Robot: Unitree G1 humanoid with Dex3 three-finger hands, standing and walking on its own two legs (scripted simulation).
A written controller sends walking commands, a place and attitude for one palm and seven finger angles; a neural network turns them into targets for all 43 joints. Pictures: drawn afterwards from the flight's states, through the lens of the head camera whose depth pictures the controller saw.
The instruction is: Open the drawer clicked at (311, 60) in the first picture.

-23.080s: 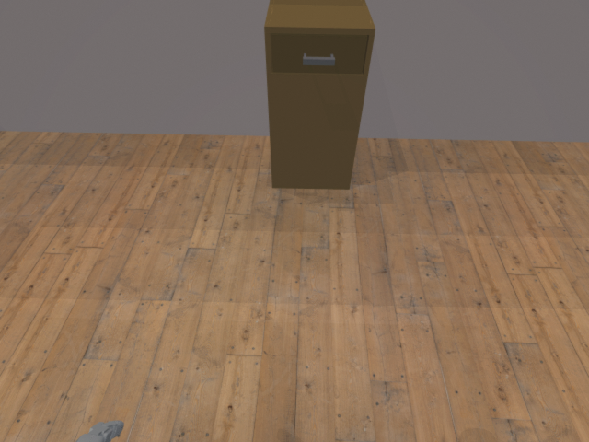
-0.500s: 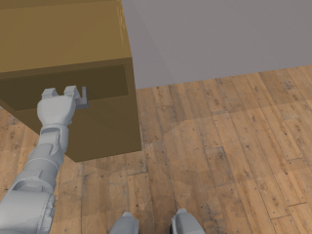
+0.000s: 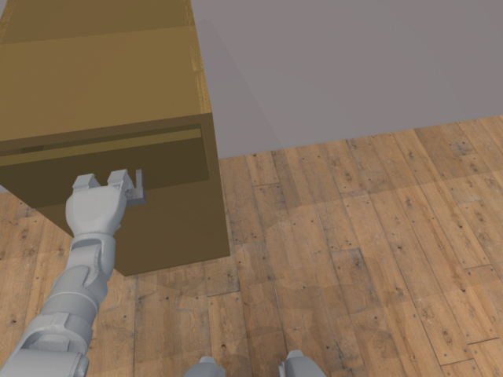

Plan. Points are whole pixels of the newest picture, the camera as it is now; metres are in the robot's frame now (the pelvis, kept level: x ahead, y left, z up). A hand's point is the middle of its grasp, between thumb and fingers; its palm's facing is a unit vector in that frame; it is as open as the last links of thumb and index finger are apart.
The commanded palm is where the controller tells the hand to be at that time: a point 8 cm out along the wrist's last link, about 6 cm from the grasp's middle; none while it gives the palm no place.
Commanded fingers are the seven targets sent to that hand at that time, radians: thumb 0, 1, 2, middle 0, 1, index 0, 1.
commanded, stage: pull the drawer open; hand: left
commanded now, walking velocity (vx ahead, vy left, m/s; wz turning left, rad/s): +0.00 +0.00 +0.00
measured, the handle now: (110, 190) +0.43 +0.26 -0.03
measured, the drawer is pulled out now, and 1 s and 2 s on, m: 0.03 0.15 0.27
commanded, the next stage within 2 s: none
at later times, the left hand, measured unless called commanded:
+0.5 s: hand (111, 256) +0.32 +0.24 -0.05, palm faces -0.04 -0.06 -1.00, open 5.5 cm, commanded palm +0.29 +0.24 +0.01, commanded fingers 0.00 0.90 0.90 -0.40 -1.35 -0.40 -1.35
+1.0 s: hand (110, 287) +0.27 +0.23 -0.05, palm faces -0.03 -0.05 -1.00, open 5.5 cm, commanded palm +0.23 +0.23 +0.01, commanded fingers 0.00 0.90 0.90 -0.40 -1.35 -0.40 -1.35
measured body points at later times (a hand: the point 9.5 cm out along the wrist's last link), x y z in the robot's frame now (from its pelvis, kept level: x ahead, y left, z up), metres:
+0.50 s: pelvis +0.00 -0.01 +0.01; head +0.08 -0.01 +0.45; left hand +0.32 +0.24 +0.01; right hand +0.14 -0.26 -0.12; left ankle -0.03 +0.10 -0.68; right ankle +0.00 -0.13 -0.68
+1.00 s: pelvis -0.01 -0.02 +0.00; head +0.06 -0.02 +0.45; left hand +0.26 +0.23 +0.01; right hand +0.14 -0.26 -0.12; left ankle -0.03 +0.10 -0.68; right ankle +0.00 -0.13 -0.68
